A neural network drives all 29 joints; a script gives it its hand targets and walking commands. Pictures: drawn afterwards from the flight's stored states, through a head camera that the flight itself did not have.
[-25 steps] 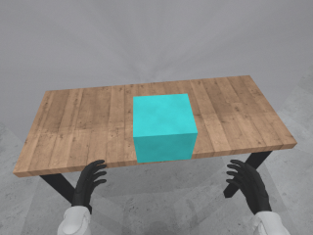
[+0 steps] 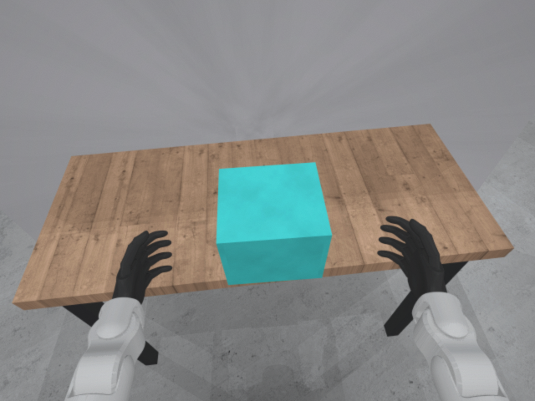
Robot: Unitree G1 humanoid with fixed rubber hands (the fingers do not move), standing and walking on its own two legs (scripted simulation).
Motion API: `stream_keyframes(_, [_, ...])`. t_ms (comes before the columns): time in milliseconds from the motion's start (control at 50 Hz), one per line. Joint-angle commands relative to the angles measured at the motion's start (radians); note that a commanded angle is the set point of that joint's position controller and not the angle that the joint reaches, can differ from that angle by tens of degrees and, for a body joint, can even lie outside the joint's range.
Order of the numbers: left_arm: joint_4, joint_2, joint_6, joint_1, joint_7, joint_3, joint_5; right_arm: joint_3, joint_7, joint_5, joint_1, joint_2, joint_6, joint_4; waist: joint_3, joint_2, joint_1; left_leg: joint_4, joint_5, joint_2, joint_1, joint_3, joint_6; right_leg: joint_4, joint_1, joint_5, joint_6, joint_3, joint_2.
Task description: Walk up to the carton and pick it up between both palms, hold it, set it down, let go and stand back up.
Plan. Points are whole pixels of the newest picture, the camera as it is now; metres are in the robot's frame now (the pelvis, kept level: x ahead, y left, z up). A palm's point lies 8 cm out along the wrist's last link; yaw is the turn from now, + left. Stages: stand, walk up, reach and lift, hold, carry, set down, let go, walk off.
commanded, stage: reach and lift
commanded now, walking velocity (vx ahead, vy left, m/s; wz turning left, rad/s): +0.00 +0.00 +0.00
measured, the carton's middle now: (271, 224) +0.41 +0.02 -0.03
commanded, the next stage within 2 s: none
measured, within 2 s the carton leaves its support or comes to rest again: neither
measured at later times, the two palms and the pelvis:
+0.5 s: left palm (142, 224) +0.34 +0.22 +0.07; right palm (397, 217) +0.35 -0.17 +0.07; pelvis +0.00 +0.00 +0.00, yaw +0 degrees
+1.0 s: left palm (150, 169) +0.42 +0.21 +0.11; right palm (374, 167) +0.43 -0.14 +0.10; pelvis +0.00 +0.01 +0.00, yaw +0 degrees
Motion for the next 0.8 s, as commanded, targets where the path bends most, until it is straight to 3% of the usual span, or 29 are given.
stream_keyframes(0, [-0.226, 0.087, -0.016, -0.308, -0.024, 0.109, -0.021, 0.042, -0.012, 0.031, -0.316, -0.075, -0.023, -0.215, -0.249, -0.010, 0.105, 0.008, 0.263, 0.068, 0.403, -0.115, -0.043, -0.152, -0.218, 0.479, 0.067, 0.045, -0.057])
stream_keyframes(60, [-0.195, 0.093, 0.008, -0.366, -0.026, 0.120, -0.001, 0.033, -0.012, 0.033, -0.369, -0.090, -0.010, -0.165, -0.270, 0.011, 0.099, 0.012, 0.258, 0.071, 0.404, -0.113, -0.041, -0.149, -0.220, 0.451, 0.060, 0.042, -0.051])
stream_keyframes(100, [-0.162, 0.093, 0.027, -0.400, -0.029, 0.131, 0.001, 0.040, -0.016, 0.048, -0.408, -0.087, 0.009, -0.117, -0.231, -0.006, 0.107, 0.011, 0.245, 0.074, 0.390, -0.110, -0.038, -0.159, -0.241, 0.398, 0.058, 0.042, -0.046])
stream_keyframes(120, [-0.124, 0.089, 0.038, -0.439, -0.035, 0.119, 0.004, 0.036, -0.017, 0.046, -0.428, -0.090, 0.019, -0.071, -0.221, 0.014, 0.094, 0.008, 0.227, 0.075, 0.393, -0.107, -0.040, -0.162, -0.257, 0.373, 0.056, 0.039, -0.048])
stream_keyframes(180, [-0.061, 0.103, 0.058, -0.532, -0.041, 0.137, 0.016, 0.024, -0.017, 0.044, -0.526, -0.088, 0.036, -0.016, -0.220, 0.015, 0.097, 0.004, 0.164, 0.079, 0.363, -0.106, -0.029, -0.172, -0.269, 0.293, 0.049, 0.040, -0.051])
stream_keyframes(200, [-0.041, 0.108, 0.062, -0.513, -0.044, 0.157, 0.024, 0.035, -0.021, 0.045, -0.509, -0.080, 0.029, -0.021, -0.224, 0.007, 0.108, 0.001, 0.164, 0.078, 0.357, -0.101, -0.023, -0.168, -0.253, 0.328, 0.056, 0.043, -0.054])
stream_keyframes(240, [0.029, 0.120, 0.063, -0.652, -0.044, 0.134, 0.002, 0.016, -0.027, 0.040, -0.651, -0.075, 0.040, 0.002, -0.237, -0.005, 0.090, 0.011, 0.123, 0.078, 0.312, -0.097, -0.019, -0.159, -0.265, 0.279, 0.059, 0.039, -0.057])
stream_keyframes(280, [0.052, 0.121, 0.058, -0.682, -0.044, 0.145, 0.007, 0.026, -0.029, 0.039, -0.699, -0.066, 0.034, 0.008, -0.298, -0.009, 0.107, 0.022, 0.147, 0.078, 0.320, -0.097, -0.014, -0.150, -0.256, 0.297, 0.057, 0.035, -0.052])
stream_keyframes(340, [0.085, 0.121, 0.045, -0.764, -0.035, 0.144, 0.018, 0.008, -0.031, 0.031, -0.777, -0.066, 0.023, 0.068, -0.345, 0.015, 0.102, 0.036, 0.171, 0.078, 0.326, -0.097, -0.024, -0.135, -0.256, 0.312, 0.056, 0.028, -0.047])
stream_keyframes(360, [0.100, 0.118, 0.039, -0.730, -0.035, 0.161, 0.034, 0.018, -0.031, 0.034, -0.759, -0.060, 0.015, 0.083, -0.360, 0.000, 0.120, 0.041, 0.218, 0.081, 0.344, -0.097, -0.025, -0.135, -0.245, 0.345, 0.055, 0.025, -0.039])
stream_keyframes(380, [0.100, 0.113, 0.032, -0.788, -0.033, 0.149, 0.027, 0.001, -0.032, 0.028, -0.816, -0.074, 0.015, 0.100, -0.400, 0.000, 0.103, 0.052, 0.236, 0.083, 0.350, -0.096, -0.027, -0.125, -0.247, 0.363, 0.055, 0.023, -0.037])
stream_keyframes(420, [0.132, 0.124, 0.017, -0.835, -0.025, 0.153, 0.031, -0.002, -0.032, 0.031, -0.865, -0.083, 0.000, 0.132, -0.450, 0.007, 0.100, 0.069, 0.269, 0.084, 0.355, -0.096, -0.034, -0.114, -0.248, 0.401, 0.056, 0.020, -0.034])
stream_keyframes(440, [0.140, 0.144, 0.013, -0.840, -0.024, 0.171, 0.041, 0.020, -0.034, 0.034, -0.855, -0.071, -0.005, 0.147, -0.459, 0.025, 0.119, 0.075, 0.300, 0.079, 0.359, -0.090, -0.035, -0.115, -0.238, 0.433, 0.059, 0.026, -0.037])
stream_keyframes(500, [0.167, 0.158, 0.005, -0.916, -0.019, 0.182, 0.050, 0.020, -0.038, 0.045, -0.950, -0.091, -0.006, 0.217, -0.498, 0.024, 0.114, 0.098, 0.387, 0.079, 0.375, -0.092, -0.048, -0.109, -0.243, 0.496, 0.065, 0.021, -0.030])
stream_keyframes(520, [0.181, 0.141, 0.004, -0.879, -0.020, 0.202, 0.073, 0.038, -0.041, 0.049, -0.905, -0.071, -0.009, 0.259, -0.492, 0.019, 0.120, 0.100, 0.420, 0.080, 0.391, -0.090, -0.046, -0.107, -0.228, 0.528, 0.066, 0.024, -0.028])
stream_keyframes(540, [0.252, 0.141, 0.005, -0.943, -0.023, 0.185, 0.064, 0.031, -0.045, 0.051, -0.973, -0.085, 0.002, 0.312, -0.465, 0.016, 0.098, 0.101, 0.373, 0.078, 0.367, -0.092, -0.045, -0.117, -0.258, 0.491, 0.068, 0.025, -0.033])
stream_keyframes(600, [0.352, 0.167, 0.003, -1.058, -0.025, 0.194, 0.061, 0.019, -0.050, 0.040, -1.096, -0.085, 0.014, 0.395, -0.491, 0.010, 0.105, 0.100, 0.322, 0.077, 0.301, -0.093, -0.037, -0.108, -0.265, 0.450, 0.067, 0.025, -0.037])
stream_keyframes(620, [0.320, 0.165, -0.002, -1.071, -0.017, 0.196, 0.070, 0.019, -0.051, 0.043, -1.096, -0.080, 0.011, 0.382, -0.521, 0.023, 0.108, 0.101, 0.342, 0.078, 0.316, -0.092, -0.041, -0.107, -0.261, 0.471, 0.064, 0.025, -0.033])
stream_keyframes(680, [0.388, 0.176, -0.019, -1.148, -0.009, 0.185, 0.053, 0.006, -0.061, 0.059, -1.180, -0.086, 0.003, 0.406, -0.575, 0.018, 0.103, 0.120, 0.349, 0.077, 0.286, -0.092, -0.038, -0.096, -0.259, 0.499, 0.068, 0.026, -0.036])
stream_keyframes(780, [0.534, 0.202, -0.043, -1.272, 0.014, 0.175, 0.064, -0.025, -0.058, 0.056, -1.296, -0.110, 0.009, 0.557, -0.629, 0.036, 0.113, 0.136, 0.380, 0.083, 0.275, -0.096, -0.048, -0.093, -0.319, 0.455, 0.055, 0.012, -0.022])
